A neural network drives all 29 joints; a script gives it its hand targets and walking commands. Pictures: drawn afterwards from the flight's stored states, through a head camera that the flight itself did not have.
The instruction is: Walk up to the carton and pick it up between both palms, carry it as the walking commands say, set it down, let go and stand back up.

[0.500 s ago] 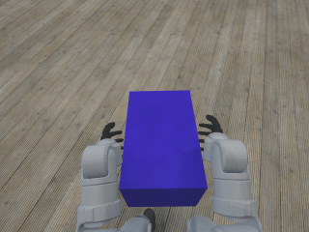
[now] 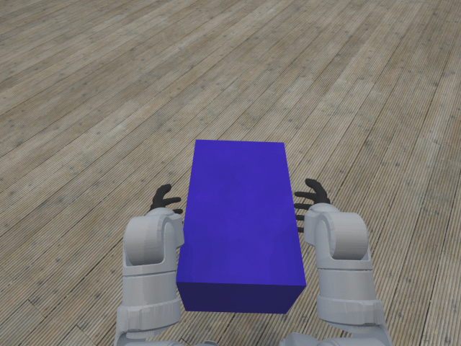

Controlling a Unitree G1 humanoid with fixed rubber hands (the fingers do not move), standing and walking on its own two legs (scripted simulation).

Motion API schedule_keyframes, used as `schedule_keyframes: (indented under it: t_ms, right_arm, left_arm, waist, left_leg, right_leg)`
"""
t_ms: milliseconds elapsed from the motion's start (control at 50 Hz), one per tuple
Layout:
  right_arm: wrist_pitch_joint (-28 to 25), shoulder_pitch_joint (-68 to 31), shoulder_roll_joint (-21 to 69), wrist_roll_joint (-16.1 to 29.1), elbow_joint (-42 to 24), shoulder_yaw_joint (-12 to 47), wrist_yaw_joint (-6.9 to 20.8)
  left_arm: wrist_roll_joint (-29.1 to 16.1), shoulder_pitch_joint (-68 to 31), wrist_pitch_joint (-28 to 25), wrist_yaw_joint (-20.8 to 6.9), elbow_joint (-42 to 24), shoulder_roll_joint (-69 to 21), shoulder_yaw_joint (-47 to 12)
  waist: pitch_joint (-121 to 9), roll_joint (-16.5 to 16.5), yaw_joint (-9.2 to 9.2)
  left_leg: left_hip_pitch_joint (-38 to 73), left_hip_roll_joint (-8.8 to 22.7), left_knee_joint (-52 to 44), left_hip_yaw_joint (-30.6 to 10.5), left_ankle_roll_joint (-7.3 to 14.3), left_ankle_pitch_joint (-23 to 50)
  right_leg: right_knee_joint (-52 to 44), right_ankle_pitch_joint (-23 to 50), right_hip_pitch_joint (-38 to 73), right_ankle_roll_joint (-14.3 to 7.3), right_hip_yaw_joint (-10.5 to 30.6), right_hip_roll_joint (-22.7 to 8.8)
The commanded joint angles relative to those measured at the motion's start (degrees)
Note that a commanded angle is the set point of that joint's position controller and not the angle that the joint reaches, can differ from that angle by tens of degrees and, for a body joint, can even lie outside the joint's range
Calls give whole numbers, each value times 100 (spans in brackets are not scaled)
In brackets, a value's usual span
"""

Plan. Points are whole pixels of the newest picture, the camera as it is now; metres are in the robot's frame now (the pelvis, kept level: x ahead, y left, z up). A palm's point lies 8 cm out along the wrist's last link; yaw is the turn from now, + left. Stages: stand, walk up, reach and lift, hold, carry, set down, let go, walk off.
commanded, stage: carry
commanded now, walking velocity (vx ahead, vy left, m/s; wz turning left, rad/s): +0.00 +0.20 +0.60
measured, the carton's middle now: (238, 221) +0.35 +0.00 -0.03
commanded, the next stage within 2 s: none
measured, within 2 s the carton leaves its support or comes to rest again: neither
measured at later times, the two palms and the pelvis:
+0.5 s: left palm out of the picture +0.23 +0.37 +0.05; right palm (166, 227) +0.30 +0.12 +0.06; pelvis -0.03 +0.17 -0.02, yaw +14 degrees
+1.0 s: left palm out of the picture +0.08 +0.63 +0.05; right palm out of the picture +0.21 +0.40 +0.07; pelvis -0.13 +0.37 +0.02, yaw +30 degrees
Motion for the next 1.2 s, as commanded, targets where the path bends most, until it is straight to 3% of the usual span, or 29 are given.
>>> schedule_keyframes:
  t_ms: [0,40,60,80,160,340,380,420,440,500,560,620,660,740,760,780,800,840,880,900,920,940,960,1000,1040,1100,1120,1160,1180]
  right_arm:
    - [-183,-3800,6093,2935,-1611,3753,2353]
    - [-186,-4138,6109,2948,-1812,3970,2214]
    - [-165,-4222,6143,2983,-1933,4046,2164]
    - [-145,-4192,6217,2990,-2074,4047,2136]
    - [17,-3670,6145,2974,-1279,4146,2108]
    - [178,-3518,6153,2889,-217,3681,2306]
    - [124,-3371,6141,2904,-377,3720,2349]
    - [40,-3561,6220,2895,-460,3599,2427]
    - [-24,-3923,6328,2956,-730,3713,2440]
    - [-104,-3776,6148,2914,-765,3376,2554]
    - [-131,-3662,6107,2950,-917,3104,2610]
    - [-237,-3844,6155,3107,-1314,3406,2440]
    - [-230,-4163,6222,3201,-1862,3829,2292]
    - [-95,-3576,5960,2928,-1468,3981,2283]
    - [-65,-3425,5957,2810,-1170,3936,2349]
    - [-27,-3102,5670,2615,-815,3692,2440]
    - [22,-2931,5708,2598,-395,3504,2477]
    - [55,-2599,5838,2661,395,3208,2643]
    - [50,-2640,5788,2818,435,2996,2785]
    - [-9,-2590,5732,2899,300,2965,2874]
    - [-59,-2857,5679,3072,97,3040,2916]
    - [-125,-3328,5632,3237,-47,3086,2971]
    - [-276,-4121,5949,3506,-693,3240,2865]
    - [-434,-4284,6387,3611,-1628,3749,2663]
    - [-647,-4229,6341,3341,-1541,3275,2429]
    - [-367,-2864,5508,2532,-1106,2707,2266]
    - [-431,-2778,5280,2266,-1100,2792,2206]
    - [-562,-2439,4989,2076,-1181,2878,2088]
    - [-685,-2396,4936,2008,-1263,2971,2044]
  left_arm:
    - [-2943,-4067,-538,-2586,-1273,-6241,-3723]
    - [-2977,-3876,-551,-2649,-1305,-6219,-3591]
    - [-3032,-4009,-543,-2719,-1187,-6215,-3526]
    - [-2963,-3741,-513,-2774,-1050,-6215,-3481]
    - [-2804,-3079,-382,-2851,-569,-5901,-3385]
    - [-2536,-3455,-259,-2783,-256,-5495,-3079]
    - [-2534,-3135,-274,-2777,-91,-5637,-3114]
    - [-2688,-3937,-347,-2718,-672,-5929,-3496]
    - [-2745,-4084,-432,-2700,-734,-6064,-3612]
    - [-2837,-4295,-536,-2647,-746,-6325,-3922]
    - [-2928,-4437,-585,-2413,-1484,-6413,-4189]
    - [-3082,-4556,-621,-2366,-1872,-6284,-4196]
    - [-3041,-4097,-660,-2478,-1690,-6098,-3825]
    - [-2709,-3086,-399,-2674,-638,-6014,-3735]
    - [-2560,-2971,-323,-2679,-290,-6074,-3714]
    - [-2622,-2948,-278,-2642,-160,-6067,-3748]
    - [-2618,-3098,-257,-2647,-46,-6049,-3725]
    - [-2569,-3501,-273,-2549,-219,-6023,-3840]
    - [-2459,-3298,-408,-2412,-210,-6168,-3991]
    - [-2452,-3187,-476,-2316,-474,-6368,-4247]
    - [-2617,-3141,-622,-2282,-707,-6483,-4407]
    - [-2674,-3551,-729,-2277,-726,-6402,-4310]
    - [-2770,-4185,-725,-2283,-1151,-6550,-4312]
    - [-3028,-4413,-732,-2320,-2020,-6763,-4653]
    - [-3487,-5517,-630,-2255,-2944,-6285,-4407]
    - [-2807,-2769,-206,-2409,-153,-6219,-3774]
    - [-2446,-1406,-209,-2421,898,-6267,-3669]
    - [-2180,-1007,-380,-2441,860,-5989,-3823]
    - [-2441,-1879,-399,-2557,708,-5928,-4054]
  waist:
    - [-3251,778,42]
    - [-3102,-56,334]
    - [-3217,-2189,252]
    - [-3252,-3035,146]
    - [-2594,-1343,94]
    - [-2311,-2080,161]
    - [-2617,-1182,-69]
    - [-2540,2191,-57]
    - [-2933,1413,11]
    - [-2366,1480,121]
    - [-3021,1904,272]
    - [-3491,-128,179]
    - [-3686,-2830,136]
    - [-2334,-2403,-87]
    - [-2090,-1521,-342]
    - [-1862,1144,-111]
    - [-1830,1845,29]
    - [-1946,2094,78]
    - [-2335,2738,256]
    - [-2519,3468,482]
    - [-3019,1801,816]
    - [-3780,-2572,632]
    - [-2626,-3240,388]
    - [-2212,-1110,-55]
    - [-2812,525,-241]
    - [-2043,3074,-214]
    - [-2382,3070,-28]
    - [-2994,2976,-339]
    - [-2652,2632,-544]
  left_leg:
    - [1797,900,-940,-1002,324,3331]
    - [-8,498,-585,-451,-241,2435]
    - [-884,-50,796,354,-96,-803]
    - [-1606,162,2383,402,-254,-1896]
    - [-1519,500,2900,840,-232,-728]
    - [305,540,-41,1870,-384,-15]
    - [1879,673,-1029,883,-82,775]
    - [3501,1899,-741,-1772,423,6519]
    - [3414,1869,-806,-1720,536,5529]
    - [1876,696,-2413,-71,-989,-15]
    - [2036,-197,-1928,1393,-2215,1121]
    - [1786,485,120,318,-1792,2518]
    - [701,842,2438,-227,-779,-1524]
    - [1146,1267,1510,-647,-504,-1646]
    - [2242,1307,-235,-978,-148,-993]
    - [2634,2109,-1642,-2941,-50,2731]
    - [2451,2056,-1461,-3078,-113,4826]
    - [2561,1638,-1480,-1961,-785,3933]
    - [2514,423,-2341,414,-3789,4620]
    - [1573,-335,-2148,2194,-6050,5781]
    - [1617,-1273,2130,3273,-7474,5171]
    - [1793,145,7058,602,-5239,-1843]
    - [-54,1220,7321,-2350,-2301,-5194]
    - [32,1588,3880,-2214,-396,-3439]
    - [1022,1302,-1742,-1388,108,-814]
    - [4288,1396,-166,-1152,-649,9119]
    - [5124,1749,176,-1102,-640,10925]
    - [5630,1477,524,-623,-848,10047]
    - [4251,1261,47,-1673,-518,7942]
  right_leg:
    - [-1348,853,1518,-537,-33,368]
    - [-3487,2060,3679,-703,183,-133]
    - [-3855,2910,4233,-1058,1597,-1899]
    - [-3420,4813,4302,-1605,2482,-3245]
    - [-2359,6925,3995,-1278,440,-2061]
    - [-1956,5654,2970,-521,-843,-1916]
    - [-656,3685,1703,-228,-732,-1493]
    - [1155,-1332,-1211,-69,-292,-21]
    - [1577,-1050,-890,-132,271,-123]
    - [1287,238,-131,-441,-192,-198]
    - [-673,435,1448,-442,-956,191]
    - [-3000,1042,2658,-598,-306,-495]
    - [-2896,3165,2971,-1373,1629,-2458]
    - [-1934,2757,1080,-988,379,-2072]
    - [-736,1343,-91,-431,-264,-1352]
    - [544,-544,-880,98,-285,-52]
    - [848,-882,-825,19,174,276]
    - [895,-396,-671,-196,492,149]
    - [60,-390,877,-355,-502,614]
    - [-1445,-1408,2777,-394,-1330,736]
    - [-3474,-1850,3105,-1159,-1267,-355]
    - [-3012,754,916,-1265,534,-2363]
    - [-2076,3628,690,-1156,1628,-2440]
    - [-1296,3945,681,-664,1619,-1638]
    - [-355,2454,1949,-88,583,-984]
    - [1720,-1296,-2508,-294,35,576]
    - [2300,-1212,-2902,-342,206,523]
    - [2119,-624,-2835,-319,135,616]
    - [1719,-532,-2392,-432,235,760]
